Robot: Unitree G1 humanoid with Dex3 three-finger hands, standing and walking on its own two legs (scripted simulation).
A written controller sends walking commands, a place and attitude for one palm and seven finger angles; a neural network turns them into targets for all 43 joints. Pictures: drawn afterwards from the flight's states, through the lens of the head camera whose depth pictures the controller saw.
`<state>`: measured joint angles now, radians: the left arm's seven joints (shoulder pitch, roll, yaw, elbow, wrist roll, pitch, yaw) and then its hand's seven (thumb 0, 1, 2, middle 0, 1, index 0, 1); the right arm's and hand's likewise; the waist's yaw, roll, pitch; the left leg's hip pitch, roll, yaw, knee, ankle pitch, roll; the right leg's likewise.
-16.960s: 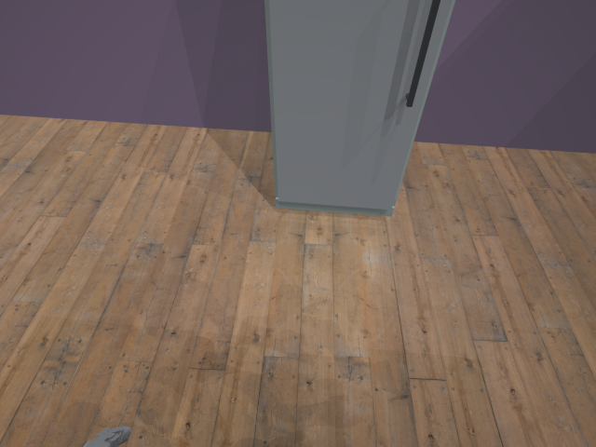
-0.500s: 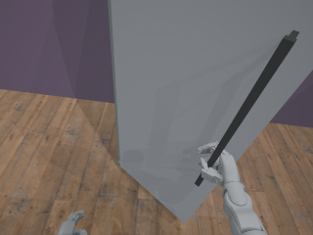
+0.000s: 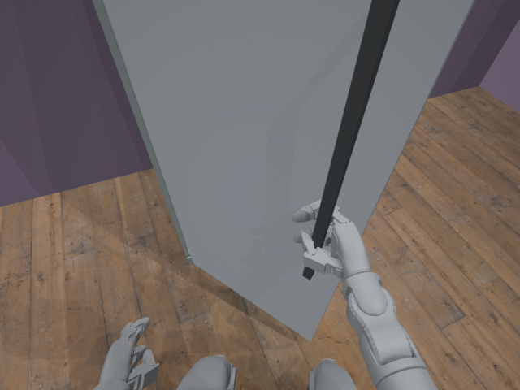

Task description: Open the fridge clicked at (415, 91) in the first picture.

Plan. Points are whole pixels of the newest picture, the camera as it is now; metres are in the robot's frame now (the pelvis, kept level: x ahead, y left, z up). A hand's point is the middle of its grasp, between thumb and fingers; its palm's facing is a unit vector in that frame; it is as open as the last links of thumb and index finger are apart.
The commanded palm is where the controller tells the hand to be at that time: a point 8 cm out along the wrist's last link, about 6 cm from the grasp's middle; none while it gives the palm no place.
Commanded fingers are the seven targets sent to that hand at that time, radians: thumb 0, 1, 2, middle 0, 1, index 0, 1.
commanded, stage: walk backward, drawing the door open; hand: right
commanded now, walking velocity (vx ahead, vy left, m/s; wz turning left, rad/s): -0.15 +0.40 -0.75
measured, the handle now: (338, 182) +0.36 -0.06 +0.15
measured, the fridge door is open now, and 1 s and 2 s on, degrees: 55 93 87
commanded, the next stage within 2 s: stop walking and hold the door back in 0.80 s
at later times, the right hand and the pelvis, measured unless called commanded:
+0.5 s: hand (204, 322) +0.19 +0.10 +0.05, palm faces -0.02 +0.98 -0.19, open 5.3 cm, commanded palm +0.16 +0.05 +0.04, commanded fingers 0.00 -0.90 -0.90 0.45 1.40 0.45 1.40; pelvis -0.07 +0.23 +0.03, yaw -31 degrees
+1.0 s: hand (99, 338) +0.16 +0.23 +0.05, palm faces +0.55 +0.81 -0.19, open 5.5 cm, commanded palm +0.10 +0.16 +0.04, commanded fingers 0.00 -0.90 -0.90 0.45 1.40 0.45 1.40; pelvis +0.01 +0.49 +0.02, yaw -54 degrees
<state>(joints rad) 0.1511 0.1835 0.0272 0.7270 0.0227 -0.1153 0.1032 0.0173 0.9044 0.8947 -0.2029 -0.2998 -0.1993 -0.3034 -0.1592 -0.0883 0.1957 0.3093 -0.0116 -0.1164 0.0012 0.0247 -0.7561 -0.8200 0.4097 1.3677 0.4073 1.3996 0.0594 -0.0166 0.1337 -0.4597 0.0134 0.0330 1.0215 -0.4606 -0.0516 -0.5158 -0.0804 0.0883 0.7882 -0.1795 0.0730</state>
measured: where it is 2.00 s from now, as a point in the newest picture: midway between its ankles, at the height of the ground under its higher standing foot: outside the picture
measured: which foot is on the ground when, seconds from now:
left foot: down 0.00-0.40, up 0.42-0.60, down 0.62-0.76, up 0.78-0.98, down 1.00-1.00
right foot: down 0.00-0.08, up 0.10-0.38, down 0.40-0.60, up 0.62-0.76, down 0.78-1.00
